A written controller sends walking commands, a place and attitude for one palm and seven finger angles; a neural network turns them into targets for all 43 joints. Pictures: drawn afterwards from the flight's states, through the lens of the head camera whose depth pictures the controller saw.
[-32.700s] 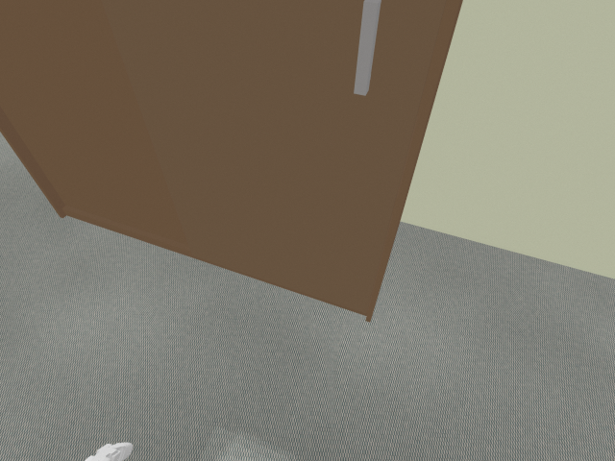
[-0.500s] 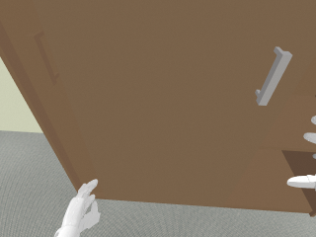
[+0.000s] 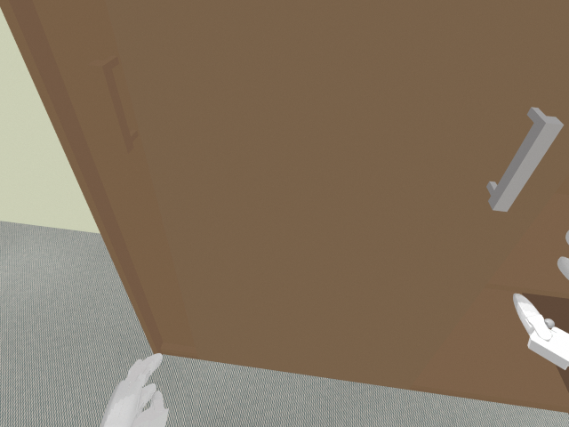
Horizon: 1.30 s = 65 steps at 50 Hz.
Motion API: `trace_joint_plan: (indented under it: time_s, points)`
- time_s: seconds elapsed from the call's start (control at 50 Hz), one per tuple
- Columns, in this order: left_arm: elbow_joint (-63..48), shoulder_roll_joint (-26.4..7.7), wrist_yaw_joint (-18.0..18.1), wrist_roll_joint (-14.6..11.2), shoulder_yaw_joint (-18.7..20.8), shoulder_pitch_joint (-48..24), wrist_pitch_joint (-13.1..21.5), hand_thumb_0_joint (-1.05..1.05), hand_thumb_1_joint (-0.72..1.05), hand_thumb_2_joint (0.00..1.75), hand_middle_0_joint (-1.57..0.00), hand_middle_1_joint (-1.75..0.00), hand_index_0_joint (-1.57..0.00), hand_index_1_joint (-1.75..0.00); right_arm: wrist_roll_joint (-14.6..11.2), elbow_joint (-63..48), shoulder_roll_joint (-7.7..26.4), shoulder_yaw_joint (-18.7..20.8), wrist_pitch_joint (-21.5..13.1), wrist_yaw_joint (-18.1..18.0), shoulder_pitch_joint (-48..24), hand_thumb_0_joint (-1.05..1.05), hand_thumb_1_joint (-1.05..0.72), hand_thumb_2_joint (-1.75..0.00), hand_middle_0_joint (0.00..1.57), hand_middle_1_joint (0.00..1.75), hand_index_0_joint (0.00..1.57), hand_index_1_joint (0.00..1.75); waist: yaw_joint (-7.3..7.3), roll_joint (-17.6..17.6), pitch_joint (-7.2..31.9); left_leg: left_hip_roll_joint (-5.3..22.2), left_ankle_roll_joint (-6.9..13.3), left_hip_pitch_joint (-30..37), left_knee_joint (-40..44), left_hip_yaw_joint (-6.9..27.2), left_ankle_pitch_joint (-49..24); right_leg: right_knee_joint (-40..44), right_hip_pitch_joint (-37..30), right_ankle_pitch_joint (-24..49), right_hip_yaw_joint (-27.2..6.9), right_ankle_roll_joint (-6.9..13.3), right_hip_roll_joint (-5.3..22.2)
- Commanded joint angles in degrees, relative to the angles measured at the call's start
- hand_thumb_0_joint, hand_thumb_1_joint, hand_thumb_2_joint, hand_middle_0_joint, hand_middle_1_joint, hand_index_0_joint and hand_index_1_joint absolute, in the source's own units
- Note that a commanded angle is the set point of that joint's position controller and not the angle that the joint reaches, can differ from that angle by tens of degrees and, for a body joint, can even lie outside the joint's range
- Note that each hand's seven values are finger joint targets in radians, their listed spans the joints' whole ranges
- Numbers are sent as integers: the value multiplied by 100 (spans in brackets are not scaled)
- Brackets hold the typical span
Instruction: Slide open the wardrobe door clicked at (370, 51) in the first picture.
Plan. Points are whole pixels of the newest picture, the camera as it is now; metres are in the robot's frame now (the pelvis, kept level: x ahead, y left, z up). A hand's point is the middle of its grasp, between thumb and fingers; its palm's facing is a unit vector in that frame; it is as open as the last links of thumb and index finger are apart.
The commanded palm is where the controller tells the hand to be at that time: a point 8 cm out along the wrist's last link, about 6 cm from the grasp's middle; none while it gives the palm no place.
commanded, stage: draw the hand back to the body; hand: right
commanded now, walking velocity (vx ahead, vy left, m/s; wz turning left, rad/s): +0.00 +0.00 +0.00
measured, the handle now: (516, 160) +0.45 -0.35 +0.20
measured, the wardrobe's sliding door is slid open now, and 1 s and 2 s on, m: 0.56 0.56 0.56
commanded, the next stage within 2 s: step back with the hand held close in 0.48 s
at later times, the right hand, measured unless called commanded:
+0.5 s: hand (497, 305) +0.22 -0.23 +0.16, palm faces +0.43 +0.82 -0.38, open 7.4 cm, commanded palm +0.17 -0.27 +0.17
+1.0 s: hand (513, 307) +0.22 -0.25 +0.15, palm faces +0.34 +0.80 -0.49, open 7.4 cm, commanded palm +0.16 -0.29 +0.17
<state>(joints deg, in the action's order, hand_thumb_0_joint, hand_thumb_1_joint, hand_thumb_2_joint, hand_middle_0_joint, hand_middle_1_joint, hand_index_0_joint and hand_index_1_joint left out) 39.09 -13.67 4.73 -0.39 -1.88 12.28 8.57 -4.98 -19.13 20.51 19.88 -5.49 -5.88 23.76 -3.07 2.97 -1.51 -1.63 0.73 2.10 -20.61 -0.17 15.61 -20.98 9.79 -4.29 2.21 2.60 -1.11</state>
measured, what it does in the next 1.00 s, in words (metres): stands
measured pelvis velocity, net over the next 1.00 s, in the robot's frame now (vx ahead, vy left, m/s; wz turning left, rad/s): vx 0.02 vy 0.01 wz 0.02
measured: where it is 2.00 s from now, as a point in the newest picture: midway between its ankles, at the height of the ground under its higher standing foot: outside the picture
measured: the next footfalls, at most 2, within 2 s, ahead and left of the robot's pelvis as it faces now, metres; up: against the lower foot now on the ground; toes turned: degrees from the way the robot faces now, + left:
left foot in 1.68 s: -0.14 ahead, +0.05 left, +0.00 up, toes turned +0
right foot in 1.80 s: -0.02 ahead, -0.21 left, -0.01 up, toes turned +2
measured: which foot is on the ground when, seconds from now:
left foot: down 0.00-1.00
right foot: down 0.00-1.00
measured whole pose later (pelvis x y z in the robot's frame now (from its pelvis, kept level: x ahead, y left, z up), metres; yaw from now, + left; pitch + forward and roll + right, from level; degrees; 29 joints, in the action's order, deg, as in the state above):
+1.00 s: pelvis +0.02 +0.01 +0.00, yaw +1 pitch +0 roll +1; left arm 30.0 -13.9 5.1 -1.6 -0.3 10.2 -4.2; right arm -4.4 -28.2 25.8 22.1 -5.5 -6.3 32.0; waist -0.5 1.3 0.1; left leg -2.9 0.7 -7.0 -24.5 -0.2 17.5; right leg -26.6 19.5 -7.4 3.3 2.4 0.7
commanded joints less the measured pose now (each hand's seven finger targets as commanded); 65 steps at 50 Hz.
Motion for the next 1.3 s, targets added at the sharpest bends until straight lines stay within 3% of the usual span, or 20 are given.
trace_joint_plan:
  time_s: [0.0,0.08,0.18,0.2,0.4,0.56,0.58,0.6,0.64,0.68,0.72,0.78,0.88,0.94,1.0,1.06,1.14,1.2,1.24,1.28]
  points:
    - [-1083,-583,74,2,273,-1030,336,0,90,90,-20,-30,-20,-30,-11,-1465,996,473,-414,-95,-419,0,-75,-83,21,38,21,38,-74,208,38,144,56,-1380,735,61,140,413,-907,-1222,-445,-124,333]
    - [-1091,-609,67,25,272,-1001,314,0,90,90,-20,-30,-20,-30,23,-1484,999,385,-377,-68,-254,0,-90,-90,20,30,20,30,-89,-77,53,133,30,-1437,802,35,-14,329,-1021,-900,-387,-103,319]
    - [-1068,-573,122,40,265,-1014,236,0,90,90,-20,-30,-20,-30,1,-1454,1187,589,-344,-87,-392,0,-90,-90,20,30,20,30,-118,50,103,165,18,-1432,885,78,-242,198,-1151,-528,-280,-63,271]
    - [-1078,-527,123,41,260,-1027,222,0,90,90,-20,-30,-20,-30,-28,-1521,966,430,-339,-76,-366,0,-90,-90,20,30,20,30,-89,99,68,174,26,-1396,813,88,-322,186,-1147,-423,-291,-65,274]
    - [-1146,-516,91,63,258,-1042,24,0,90,90,-20,-30,-20,-30,-52,-1518,975,418,-156,-4,-247,0,-90,-90,20,30,20,30,-147,-51,371,237,-39,-1089,632,108,-1631,-22,-1227,506,-163,0,191]
    - [-1198,-503,86,51,257,-1069,-148,0,90,90,-20,-30,-20,-30,-70,-1527,1147,576,-57,26,-225,0,-90,-90,20,30,20,30,-170,-230,512,291,-132,-1000,549,111,-2384,-150,-1202,781,-78,19,132]
    - [-1133,-541,109,32,260,-1044,-198,0,90,90,-20,-30,-20,-30,-66,-1211,1368,766,4,5,-389,0,-90,-90,20,30,20,30,-147,-375,403,299,-154,-1046,596,107,-2469,-154,-1157,745,-57,17,156]
    - [-1340,-610,93,5,260,-1104,-362,0,90,90,-20,-30,-20,-30,59,-1707,1920,1219,-271,-66,-1148,0,-90,-90,20,30,20,30,50,-582,-46,578,-591,-1846,809,429,-3380,-771,-876,764,-114,146,218]
    - [-1331,-493,78,15,259,-996,-584,0,90,90,-20,-30,-20,-30,133,-1100,1300,758,-286,-2,-372,0,-90,-90,20,30,20,30,96,-1027,419,733,-802,-1496,374,211,-4790,-1098,-685,1072,-9,163,155]
    - [-1512,-533,85,-28,290,-959,-722,0,90,90,-20,-30,-20,-30,153,-1470,1287,722,-355,1,-132,0,-90,-90,20,30,20,30,116,-388,996,710,-858,-1314,-105,86,-5155,-1005,-954,1524,105,221,132]
    - [-1632,-567,71,-53,330,-881,-840,0,90,90,-20,-30,-20,-30,135,-1796,1268,756,-328,-57,149,0,-90,-90,20,30,20,30,135,-80,1321,549,-835,-1350,-364,29,-4528,-920,-1114,2163,26,256,257]
    - [-1765,-580,78,-72,342,-876,-943,0,90,90,-20,-30,-20,-30,121,-1981,1470,973,-289,-140,461,0,-90,-90,20,30,20,30,106,29,1181,451,-661,-1638,-96,87,-3141,-849,-957,1933,-102,199,427]
    - [-1848,-577,101,-106,364,-807,-998,0,90,90,-20,-30,-20,-30,63,-1974,1734,1263,-355,-234,658,0,-90,-90,20,30,20,30,147,-396,1171,595,-657,-1571,-58,192,-3643,-902,-649,1844,-81,113,424]
    - [-1890,-597,104,-121,375,-755,-971,0,90,90,-20,-30,-20,-30,43,-2004,1585,1128,-383,-256,701,0,-90,-90,20,30,20,30,168,-194,1142,457,-553,-1721,-97,157,-2642,-694,-618,1596,-238,108,535]
    - [-1843,-643,115,-104,373,-743,-845,0,90,90,-20,-30,-20,-30,36,-1984,1520,1054,-425,-287,727,0,-90,-90,20,30,20,30,181,14,949,328,-454,-1832,31,187,-1338,-358,-331,522,-491,124,640]
    - [-1818,-718,134,-70,366,-766,-645,0,90,90,-20,-30,-20,-30,82,-2086,1487,1016,-543,-308,564,0,-90,-90,20,30,20,30,200,309,606,127,-258,-1716,28,143,16,374,434,-1507,-933,138,785]
    - [-1802,-805,165,-17,403,-794,-435,0,90,90,-20,-30,-20,-30,219,-2099,1465,1184,-661,-305,512,0,-90,-90,20,30,20,30,94,947,570,-293,-51,-267,-995,-87,385,1516,2214,-3657,-1536,218,1089]
    - [-1744,-678,101,-17,418,-665,-336,0,90,90,-20,-30,-20,-30,155,-2195,1510,1256,-695,-279,764,0,-90,-90,20,30,20,30,77,550,843,-164,35,-607,-596,44,363,1046,1722,-2898,-1311,99,887]
    - [-1661,-659,45,-7,405,-625,-286,0,90,90,-20,-30,-20,-30,97,-2326,1475,1155,-744,-273,756,0,-90,-90,20,30,20,30,148,194,850,62,138,-1558,82,325,774,502,854,-2293,-948,-132,626]
    - [-1489,-671,38,-26,474,-450,-243,0,90,90,-20,-30,-20,-30,95,-2281,1490,1110,-763,-314,736,0,-90,-90,20,30,20,30,213,-571,969,512,397,-2769,710,697,1529,-679,-222,-1756,-564,-258,335]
